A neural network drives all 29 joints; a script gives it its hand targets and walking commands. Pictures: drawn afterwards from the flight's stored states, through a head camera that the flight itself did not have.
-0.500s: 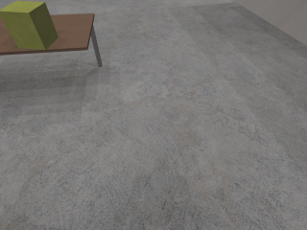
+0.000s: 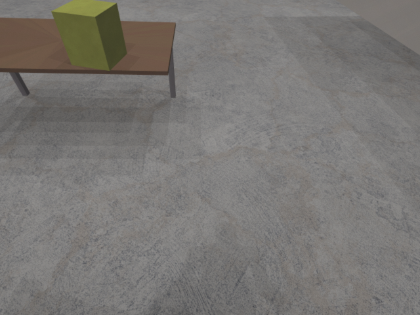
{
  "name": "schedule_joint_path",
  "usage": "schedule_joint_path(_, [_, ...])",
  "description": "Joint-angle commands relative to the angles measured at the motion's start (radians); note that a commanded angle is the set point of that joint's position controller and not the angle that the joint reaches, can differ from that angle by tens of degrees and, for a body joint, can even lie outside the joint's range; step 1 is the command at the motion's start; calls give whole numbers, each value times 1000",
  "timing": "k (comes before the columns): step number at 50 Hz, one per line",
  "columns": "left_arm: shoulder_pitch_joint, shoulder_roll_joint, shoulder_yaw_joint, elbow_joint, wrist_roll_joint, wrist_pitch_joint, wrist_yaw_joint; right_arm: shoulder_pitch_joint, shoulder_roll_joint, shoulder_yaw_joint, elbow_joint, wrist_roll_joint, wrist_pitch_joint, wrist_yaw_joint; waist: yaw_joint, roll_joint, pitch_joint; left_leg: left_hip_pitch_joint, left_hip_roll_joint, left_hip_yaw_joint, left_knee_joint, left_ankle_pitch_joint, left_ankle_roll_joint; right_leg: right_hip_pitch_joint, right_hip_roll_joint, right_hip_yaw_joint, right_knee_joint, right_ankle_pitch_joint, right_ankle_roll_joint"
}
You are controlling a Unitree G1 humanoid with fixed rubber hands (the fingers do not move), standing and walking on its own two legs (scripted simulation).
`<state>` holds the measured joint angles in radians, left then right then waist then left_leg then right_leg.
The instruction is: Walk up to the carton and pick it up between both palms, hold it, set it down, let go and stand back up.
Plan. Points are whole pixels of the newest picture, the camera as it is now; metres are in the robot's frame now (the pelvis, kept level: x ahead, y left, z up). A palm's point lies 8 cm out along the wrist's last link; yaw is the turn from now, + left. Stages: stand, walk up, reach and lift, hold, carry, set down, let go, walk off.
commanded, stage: walk up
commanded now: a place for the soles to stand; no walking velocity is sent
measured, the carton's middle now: (93, 34) +1.36 +0.54 -0.06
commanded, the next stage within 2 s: none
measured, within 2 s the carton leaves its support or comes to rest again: neither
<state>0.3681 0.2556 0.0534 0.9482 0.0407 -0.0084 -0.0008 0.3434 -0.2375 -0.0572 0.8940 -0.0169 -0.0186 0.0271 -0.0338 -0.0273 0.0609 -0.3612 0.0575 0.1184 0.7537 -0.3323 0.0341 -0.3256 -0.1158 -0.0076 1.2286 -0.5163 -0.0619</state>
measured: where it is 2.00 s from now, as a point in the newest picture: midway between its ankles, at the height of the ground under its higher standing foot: (135, 206)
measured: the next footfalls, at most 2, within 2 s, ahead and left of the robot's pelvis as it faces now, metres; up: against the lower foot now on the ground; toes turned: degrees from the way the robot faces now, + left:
right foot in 0.32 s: +0.29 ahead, -0.10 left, +0.00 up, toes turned -8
left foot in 0.74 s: +0.52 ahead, +0.27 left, +0.00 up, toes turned +7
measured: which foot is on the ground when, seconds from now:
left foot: down 0.00-0.36, up 0.38-0.72, down 0.74-1.00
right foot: up 0.00-0.30, down 0.32-0.76, up 0.78-1.00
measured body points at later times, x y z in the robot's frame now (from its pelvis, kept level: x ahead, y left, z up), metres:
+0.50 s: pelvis +0.24 +0.04 +0.02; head +0.25 +0.01 +0.46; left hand +0.30 +0.31 -0.09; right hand +0.28 -0.24 -0.13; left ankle +0.18 +0.15 -0.61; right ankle +0.25 -0.09 -0.71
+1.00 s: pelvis +0.45 +0.19 +0.02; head +0.46 +0.19 +0.47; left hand +0.56 +0.46 -0.09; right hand +0.48 -0.08 -0.10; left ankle +0.48 +0.26 -0.71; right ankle +0.48 +0.06 -0.63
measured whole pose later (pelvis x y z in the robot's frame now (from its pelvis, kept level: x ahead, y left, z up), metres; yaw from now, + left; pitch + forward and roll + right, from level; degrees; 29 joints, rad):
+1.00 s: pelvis +0.45 +0.19 +0.02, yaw +0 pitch -4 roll +0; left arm 0.33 0.28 0.05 0.67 0.03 -0.03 0.00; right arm 0.36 -0.28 -0.04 0.75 -0.04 -0.02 0.03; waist -0.07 0.00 0.09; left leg -0.24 0.00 0.15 0.55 -0.25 0.08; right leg -0.52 -0.05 -0.02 1.14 -0.36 -0.01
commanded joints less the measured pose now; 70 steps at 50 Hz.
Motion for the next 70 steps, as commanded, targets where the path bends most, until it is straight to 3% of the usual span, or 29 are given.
schedule_joint_path(1, [64,88,17,-111,-11,-42,-6,16,-184,-28,-68,-21,-22,-24,21,139,93,55,260,-403,-527,-277,184,-247,-50,45,13,139,12])
schedule_joint_path(5, [54,55,25,-157,-22,-37,-22,33,-161,-16,-28,-31,-39,-13,29,104,72,33,226,-251,-545,-162,206,-210,-26,18,-201,204,39])
schedule_joint_path(12, [-102,45,30,-283,-21,-45,-24,118,-209,-29,-15,-23,-42,2,-40,61,61,128,200,-153,-503,-7,189,-112,46,-85,-562,376,42])
schedule_joint_path(14, [-58,42,37,-291,-12,-58,-10,100,-212,-25,-25,-15,-33,5,-7,42,48,112,189,-128,-388,119,176,11,76,-113,-644,374,22])
schedule_joint_path(16, [158,100,56,-247,7,-75,16,97,-169,1,-41,-15,-30,6,92,-55,-72,83,99,-43,-35,284,124,275,90,-90,-693,359,-5])
schedule_joint_path(17, [271,176,74,-239,37,-78,30,140,-122,19,-75,-23,-28,7,130,-145,-179,-76,28,-11,259,162,55,465,-123,222,-758,182,-91])
schedule_joint_path(18, [297,253,83,-248,41,-70,45,170,-122,21,-105,-27,-12,10,114,-224,-152,-294,-76,-53,440,-264,-11,541,-359,690,-904,74,-185])
schedule_joint_path(19, [262,284,101,-241,14,-51,62,88,-191,7,-119,-43,17,2,133,-157,-105,-374,-1,-118,561,-276,-21,480,-422,814,-977,-32,-297])
schedule_joint_path(21, [196,216,67,-257,2,-55,71,-39,-203,-4,-161,-60,36,6,133,8,42,-413,42,-169,647,-154,-42,323,-366,594,-966,140,-248])
schedule_joint_path(24, [70,150,31,-264,16,-83,56,19,-118,-1,-176,-31,26,31,46,-1,79,-261,66,-200,518,-48,-61,127,-237,233,-942,403,-177])
schedule_joint_path(30, [41,187,40,-242,14,-107,41,-92,-44,17,-252,-14,21,77,31,-131,95,-171,86,-101,68,104,-55,90,-149,-52,-899,623,-150])
schedule_joint_path(33, [51,219,56,-256,16,-97,37,-97,-60,1,-257,-16,3,83,37,-148,22,30,36,-24,-67,192,-26,67,-152,-78,-857,571,-128])
schedule_joint_path(36, [53,197,44,-275,14,-76,29,104,-150,-48,-196,-37,-11,62,-63,7,-91,359,-19,0,-151,188,18,-23,-136,-119,-578,463,-87])
schedule_joint_path(37, [119,133,20,-270,14,-66,22,226,-215,-76,-161,-38,-19,45,-114,176,-203,514,-14,-51,-181,141,39,-53,-52,-163,-320,337,-46])
schedule_joint_path(38, [168,61,5,-298,17,-52,11,269,-296,-82,-164,-32,-24,27,-117,381,-249,589,181,-377,-262,-12,107,-206,60,-127,-75,-53,4])
schedule_joint_path(39, [171,89,15,-334,-7,-35,14,175,-345,-78,-212,-23,-14,12,-85,334,-203,503,317,-685,-435,-220,190,-308,90,-16,16,-124,24])
schedule_joint_path(40, [115,135,22,-333,-18,-21,19,99,-354,-82,-227,-1,0,0,-87,279,-175,409,336,-753,-554,-423,241,-305,61,31,126,-61,18])
schedule_joint_path(43, [71,117,26,-326,-11,-29,13,7,-241,-45,-247,-6,-3,-12,-32,192,51,140,234,-424,-487,-87,137,-278,11,71,73,121,33])
schedule_joint_path(44, [94,112,23,-318,-14,-34,12,-4,-216,-36,-243,-13,-9,-7,-15,191,52,91,216,-364,-475,11,143,-233,4,67,7,131,35])
schedule_joint_path(47, [110,112,30,-299,-11,-30,9,0,-164,-18,-232,-22,-20,4,10,120,37,63,199,-303,-503,-13,154,-199,23,50,-53,172,51])
schedule_joint_path(54, [-51,83,23,-364,-21,-29,1,67,-189,-12,-213,-31,-16,6,-49,105,64,114,193,-230,-538,-65,149,-209,37,-19,-435,281,66])
schedule_joint_path(57, [-96,56,24,-384,-16,-34,11,120,-206,-12,-196,-24,-2,13,-67,105,62,140,183,-178,-470,105,118,-133,67,-59,-550,314,51])
schedule_joint_path(61, [39,86,40,-356,0,-49,37,110,-206,6,-212,-18,15,14,26,45,1,12,125,-110,-252,196,35,194,108,-56,-690,377,-8])
schedule_joint_path(62, [134,117,51,-335,10,-51,46,96,-189,15,-224,-23,13,17,88,7,-69,-88,83,-63,-79,226,6,373,42,41,-700,343,-45])
schedule_joint_path(63, [240,210,79,-325,39,-51,58,123,-140,30,-267,-35,12,19,146,-173,-161,-257,0,-2,256,22,-43,520,-238,449,-818,69,-161])
schedule_joint_path(64, [226,247,87,-334,34,-37,75,142,-190,16,-268,-48,37,16,124,-153,-149,-360,-42,-63,444,-280,-65,508,-403,737,-922,-51,-268])
schedule_joint_path(65, [204,246,90,-320,24,-25,90,88,-234,1,-269,-60,68,15,130,-93,-89,-401,9,-119,531,-289,-45,423,-449,776,-946,-170,-328])
schedule_joint_path(67, [149,186,55,-314,18,-39,97,-14,-206,-4,-299,-64,70,20,125,-22,38,-411,39,-156,588,-162,-56,276,-340,548,-946,45,-250])
schedule_joint_path(70, [36,156,30,-318,14,-69,79,51,-139,-2,-274,-36,63,40,44,3,83,-284,39,-172,477,-32,-83,116,-190,201,-936,353,-149])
